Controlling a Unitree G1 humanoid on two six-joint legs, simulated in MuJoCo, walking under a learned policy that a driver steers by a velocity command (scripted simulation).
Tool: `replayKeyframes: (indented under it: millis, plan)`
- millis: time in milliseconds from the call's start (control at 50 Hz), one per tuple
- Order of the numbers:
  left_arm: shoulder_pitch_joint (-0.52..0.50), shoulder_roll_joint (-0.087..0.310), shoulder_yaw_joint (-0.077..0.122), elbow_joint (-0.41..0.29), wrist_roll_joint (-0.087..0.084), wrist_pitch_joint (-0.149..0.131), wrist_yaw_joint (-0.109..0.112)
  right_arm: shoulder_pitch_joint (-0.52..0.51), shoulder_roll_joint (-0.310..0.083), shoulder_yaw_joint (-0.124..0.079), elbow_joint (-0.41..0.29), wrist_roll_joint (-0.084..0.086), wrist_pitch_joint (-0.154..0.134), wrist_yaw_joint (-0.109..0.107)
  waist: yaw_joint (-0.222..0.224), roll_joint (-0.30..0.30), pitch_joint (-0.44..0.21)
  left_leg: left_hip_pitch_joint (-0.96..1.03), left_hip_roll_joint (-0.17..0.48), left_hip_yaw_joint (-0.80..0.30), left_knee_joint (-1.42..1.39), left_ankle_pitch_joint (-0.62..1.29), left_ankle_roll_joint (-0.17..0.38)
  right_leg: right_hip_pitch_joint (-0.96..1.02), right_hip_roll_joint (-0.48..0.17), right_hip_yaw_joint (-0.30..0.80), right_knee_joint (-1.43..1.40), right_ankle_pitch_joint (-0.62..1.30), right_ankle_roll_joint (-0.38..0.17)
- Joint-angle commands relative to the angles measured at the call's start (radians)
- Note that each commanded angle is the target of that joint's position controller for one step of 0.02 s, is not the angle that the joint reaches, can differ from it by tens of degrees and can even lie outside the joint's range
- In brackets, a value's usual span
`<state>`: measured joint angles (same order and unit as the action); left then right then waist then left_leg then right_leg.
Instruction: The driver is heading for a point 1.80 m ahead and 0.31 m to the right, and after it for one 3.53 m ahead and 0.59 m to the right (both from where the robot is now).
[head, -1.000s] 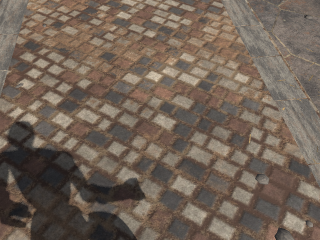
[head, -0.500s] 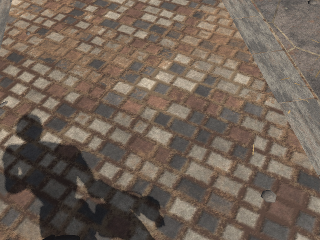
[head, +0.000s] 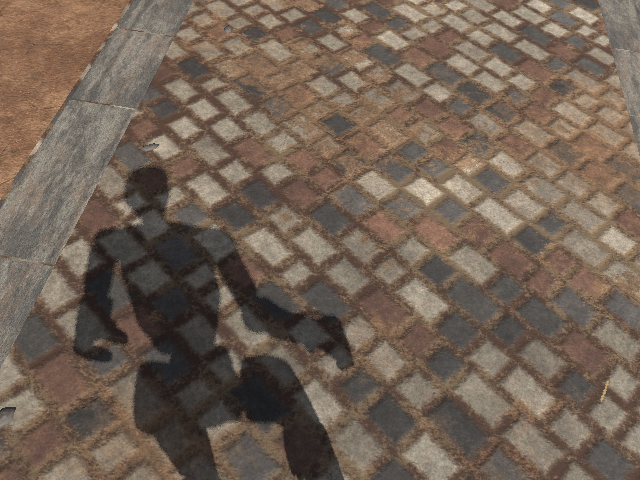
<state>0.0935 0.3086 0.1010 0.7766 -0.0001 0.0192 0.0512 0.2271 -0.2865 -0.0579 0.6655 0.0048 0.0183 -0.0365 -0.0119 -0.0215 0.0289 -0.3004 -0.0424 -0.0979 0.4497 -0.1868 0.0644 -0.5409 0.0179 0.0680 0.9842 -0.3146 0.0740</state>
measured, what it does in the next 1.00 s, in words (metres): walks ahead, turning right: right foot, then right foot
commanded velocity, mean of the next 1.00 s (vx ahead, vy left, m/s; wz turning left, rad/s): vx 0.20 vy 0.00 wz -0.24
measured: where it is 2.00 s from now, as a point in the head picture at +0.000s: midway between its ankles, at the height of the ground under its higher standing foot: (447, 361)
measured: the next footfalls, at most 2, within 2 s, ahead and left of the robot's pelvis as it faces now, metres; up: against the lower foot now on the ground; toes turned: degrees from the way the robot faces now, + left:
right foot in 0.22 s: +0.07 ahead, -0.16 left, +0.00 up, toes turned +6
right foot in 0.88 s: +0.23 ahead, -0.26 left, +0.00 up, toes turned -19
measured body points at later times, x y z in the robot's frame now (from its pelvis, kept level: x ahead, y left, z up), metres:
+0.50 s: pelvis +0.03 -0.04 -0.01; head +0.04 -0.04 +0.44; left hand +0.17 +0.23 -0.12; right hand +0.15 -0.32 -0.11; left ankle +0.02 +0.08 -0.74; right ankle +0.02 -0.16 -0.74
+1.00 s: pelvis +0.18 -0.16 -0.02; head +0.21 -0.19 +0.43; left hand +0.42 +0.04 -0.10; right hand +0.18 -0.46 -0.13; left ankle +0.15 +0.02 -0.65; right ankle +0.20 -0.25 -0.75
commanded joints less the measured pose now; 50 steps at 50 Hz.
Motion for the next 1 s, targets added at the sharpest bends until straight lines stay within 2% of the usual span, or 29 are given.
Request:
replayKeyframes:
  millis: [20, 100, 160, 200, 220, 240, 260, 300, 380, 400, 440, 480, 500, 520, 540, 560, 600, 620, 680, 760, 820, 840, 860, 880, 900, 920, 940, 980, 1000]
  plan:
    - [-0.06, 0.055, 0.005, -0.074, -0.004, -0.022, -0.007, -0.002, -0.185, -0.055, -0.075, 0.001, -0.002, -0.011, -0.015, 0.166, -0.114, 0.209, 0.227, -0.289, -0.102, 0.176, 0.149, -0.063, -0.003, 0.031, -0.128, -0.001, 0.016]
    - [-0.016, 0.068, 0.002, -0.053, -0.01, -0.032, -0.024, -0.035, -0.173, -0.051, -0.093, -0.008, 0.008, -0.002, -0.016, 0.177, -0.133, 0.162, 0.231, -0.308, -0.075, 0.225, 0.163, 0.066, -0.009, 0.015, -0.227, -0.03, 0.011]
    - [0.002, 0.051, -0.011, -0.044, -0.009, -0.036, -0.039, -0.053, -0.114, -0.023, -0.081, -0.015, 0.009, 0.008, -0.015, 0.167, -0.148, 0.135, 0.228, -0.291, -0.038, 0.314, 0.156, 0.194, -0.035, -0.01, -0.339, -0.017, -0.008]
    - [0.04, 0.012, -0.029, -0.024, 0.004, -0.044, -0.055, -0.054, -0.061, 0.002, -0.052, -0.013, 0.005, 0.015, 0.023, 0.132, -0.132, 0.081, 0.18, -0.237, -0.029, 0.225, 0.096, 0.361, -0.042, -0.021, -0.616, 0.221, -0.039]
    - [0.036, 0.046, -0.028, -0.024, 0.018, -0.045, -0.057, -0.009, -0.055, 0.004, -0.031, -0.028, -0.006, 0.018, -0.002, 0.088, -0.127, 0.049, 0.137, -0.199, -0.012, 0.114, 0.047, 0.427, -0.086, 0.036, -0.624, 0.331, -0.063]
    - [0.013, 0.128, -0.017, -0.042, 0.024, -0.045, -0.053, 0.049, -0.065, 0.001, -0.026, -0.052, -0.017, 0.022, -0.069, -0.053, -0.12, 0.023, 0.049, -0.113, 0.06, -0.044, -0.003, 0.434, -0.186, 0.155, -0.598, 0.516, -0.124]
    - [-0.041, 0.115, -0.022, -0.039, 0.02, -0.043, -0.054, 0.052, -0.065, 0.0, -0.027, -0.056, -0.025, 0.022, -0.097, -0.128, -0.1, 0.079, 0.02, -0.054, 0.015, -0.095, -0.049, 0.323, -0.208, 0.183, -0.603, 0.404, -0.202]
    - [-0.038, 0.113, -0.018, -0.045, 0.004, -0.044, -0.055, -0.062, -0.13, -0.021, -0.03, -0.039, -0.025, 0.008, -0.024, -0.106, -0.055, 0.107, 0.013, -0.021, 0.048, -0.041, -0.068, 0.262, -0.156, 0.189, -0.629, 0.214, -0.179]
    - [-0.002, 0.142, -0.011, -0.047, -0.015, -0.044, -0.041, -0.071, -0.094, -0.027, -0.045, -0.026, -0.014, -0.008, -0.008, -0.133, -0.051, 0.076, 0.005, 0.019, 0.087, -0.029, -0.067, 0.276, -0.156, 0.264, -0.605, 0.263, -0.197]
    - [0.011, 0.13, -0.013, -0.047, -0.017, -0.037, -0.035, -0.057, -0.076, -0.026, -0.044, -0.026, -0.019, -0.006, -0.008, -0.128, -0.081, 0.08, -0.006, 0.04, 0.087, -0.105, -0.068, 0.287, -0.147, 0.279, -0.605, 0.159, -0.206]
    - [0.032, 0.121, -0.014, -0.053, -0.023, -0.023, -0.028, -0.058, -0.053, -0.027, -0.048, -0.019, -0.031, 0.003, -0.002, -0.108, -0.06, 0.06, -0.018, 0.066, 0.093, -0.257, -0.053, 0.242, -0.127, 0.314, -0.626, -0.201, -0.221]
    - [0.017, 0.119, -0.015, -0.075, -0.026, -0.024, -0.026, -0.032, -0.058, -0.033, -0.047, -0.009, -0.056, 0.01, -0.023, -0.067, 0.002, 0.09, 0.02, 0.022, 0.036, -0.334, -0.017, 0.13, -0.091, 0.315, -0.605, -0.392, -0.212]
    - [-0.023, 0.105, -0.019, -0.098, -0.029, -0.03, -0.025, 0.025, -0.083, -0.042, -0.036, -0.007, -0.071, 0.011, -0.055, -0.014, 0.019, 0.173, 0.082, -0.066, -0.039, -0.389, 0.02, 0.021, -0.049, 0.262, -0.522, -0.375, -0.185]
    - [-0.067, 0.068, -0.028, -0.125, -0.035, -0.038, -0.025, 0.118, -0.128, -0.056, -0.012, -0.007, -0.084, 0.011, -0.087, 0.083, 0.016, 0.301, 0.195, -0.235, -0.143, -0.484, 0.077, -0.125, 0.022, 0.147, -0.35, -0.308, -0.142]
    - [-0.111, 0.043, -0.036, -0.158, -0.038, -0.05, -0.033, 0.173, -0.193, -0.075, 0.012, -0.011, -0.093, 0.017, -0.098, 0.223, 0.041, 0.372, 0.383, -0.505, -0.271, -0.525, 0.166, -0.27, 0.05, 0.066, -0.141, -0.237, -0.126]
    - [-0.108, 0.085, -0.023, -0.163, -0.033, -0.058, -0.039, 0.154, -0.169, -0.068, 0.005, -0.023, -0.1, 0.013, -0.075, 0.17, 0.067, 0.345, 0.445, -0.547, -0.265, -0.459, 0.212, -0.33, -0.022, 0.093, 0.016, -0.237, -0.122]
    - [-0.041, 0.083, -0.019, -0.138, -0.037, -0.062, -0.057, 0.101, -0.125, -0.054, -0.012, -0.004, -0.102, 0.002, -0.039, 0.115, 0.045, 0.36, 0.395, -0.395, -0.264, -0.357, 0.174, -0.34, -0.074, 0.082, 0.099, -0.134, -0.11]
    - [-0.046, 0.07, -0.023, -0.137, -0.036, -0.063, -0.065, 0.088, -0.127, -0.053, -0.01, 0.0, -0.099, 0.003, -0.041, 0.115, 0.051, 0.355, 0.363, -0.306, -0.279, -0.275, 0.145, -0.336, -0.091, 0.061, 0.084, -0.08, -0.099]
    - [-0.09, 0.033, -0.039, -0.16, -0.027, -0.063, -0.09, 0.098, -0.143, -0.057, -0.001, -0.005, -0.1, 0.009, -0.064, 0.106, 0.038, 0.289, 0.29, -0.07, -0.3, -0.019, 0.107, -0.229, -0.104, -0.022, -0.022, 0.053, -0.064]
    - [-0.123, 0.023, -0.051, -0.197, -0.027, -0.058, -0.108, 0.108, -0.194, -0.072, 0.014, 0.012, -0.097, 0.021, -0.072, 0.135, 0.023, 0.209, 0.273, 0.087, -0.281, 0.021, 0.081, -0.034, -0.083, -0.096, -0.237, 0.117, -0.063]
    - [-0.086, 0.066, -0.035, -0.207, -0.028, -0.051, -0.111, 0.112, -0.217, -0.079, 0.026, 0.026, -0.089, 0.027, -0.032, 0.148, 0.023, 0.196, 0.319, 0.126, -0.211, 0.109, 0.059, 0.085, -0.043, -0.146, -0.316, 0.1, -0.115]
    - [-0.015, 0.086, -0.019, -0.19, -0.024, -0.049, -0.11, 0.097, -0.218, -0.078, 0.025, 0.029, -0.086, 0.025, 0.018, 0.136, -0.01, 0.172, 0.306, 0.175, -0.102, 0.28, 0.035, 0.202, -0.003, -0.178, -0.361, 0.112, -0.142]
    - [0.126, 0.137, 0.013, -0.148, -0.025, -0.044, -0.102, 0.114, -0.189, -0.067, 0.025, 0.024, -0.086, 0.023, 0.081, 0.093, -0.095, 0.123, 0.264, 0.247, 0.107, 0.443, 0.0, 0.404, 0.043, -0.187, -0.387, 0.113, -0.176]
    - [0.323, 0.21, 0.048, -0.106, -0.033, -0.039, -0.086, 0.114, -0.151, -0.049, 0.004, -0.001, -0.09, 0.018, 0.173, 0.0, -0.194, -0.084, 0.216, 0.282, 0.432, 0.297, -0.058, 0.682, -0.034, -0.018, -0.408, 0.073, -0.233]
    - [0.325, 0.347, 0.059, -0.125, -0.03, -0.048, -0.078, 0.156, -0.021, -0.007, -0.079, -0.029, -0.112, 0.021, 0.082, -0.314, -0.289, -0.464, 0.031, 0.182, 0.805, -0.408, -0.125, 0.886, -0.32, 0.651, -0.618, -0.222, -0.429]
    - [0.328, 0.262, 0.035, -0.145, -0.029, -0.068, -0.085, 0.067, -0.119, -0.022, -0.077, 0.016, -0.141, 0.025, 0.151, -0.157, -0.316, -0.564, 0.042, -0.007, 0.916, -0.369, -0.107, 0.873, -0.361, 0.813, -0.77, -0.364, -0.443]
    - [0.284, 0.193, 0.013, -0.131, -0.018, -0.082, -0.085, 0.029, -0.164, -0.033, -0.08, 0.049, -0.151, 0.032, 0.13, -0.117, -0.188, -0.628, 0.097, 0.012, 0.914, -0.27, -0.074, 0.782, -0.361, 0.661, -0.759, -0.296, -0.404]
    - [0.162, 0.116, -0.013, -0.144, -0.008, -0.089, -0.085, 0.037, -0.152, -0.031, -0.043, 0.009, -0.148, 0.022, 0.053, -0.037, -0.09, -0.495, 0.182, 0.025, 0.77, -0.115, -0.057, 0.531, -0.274, 0.404, -0.728, -0.036, -0.337]
    - [0.124, 0.092, -0.023, -0.151, 0.008, -0.092, -0.084, 0.065, -0.146, -0.032, -0.031, 0.005, -0.135, 0.027, 0.018, -0.067, -0.073, -0.421, 0.206, 0.018, 0.734, -0.062, -0.053, 0.44, -0.24, 0.326, -0.755, 0.046, -0.322]
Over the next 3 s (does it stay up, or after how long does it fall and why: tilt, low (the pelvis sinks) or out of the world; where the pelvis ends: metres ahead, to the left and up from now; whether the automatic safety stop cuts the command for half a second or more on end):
stays up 0.80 -0.35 0.00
